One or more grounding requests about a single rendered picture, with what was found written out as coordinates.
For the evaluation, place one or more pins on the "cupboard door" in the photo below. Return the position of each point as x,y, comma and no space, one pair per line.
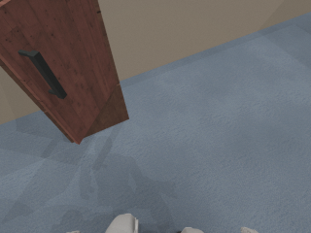
68,35

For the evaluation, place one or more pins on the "handle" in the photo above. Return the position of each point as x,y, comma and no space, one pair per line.
44,69

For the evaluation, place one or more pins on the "left robot thigh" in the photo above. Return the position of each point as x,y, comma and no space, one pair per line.
125,223

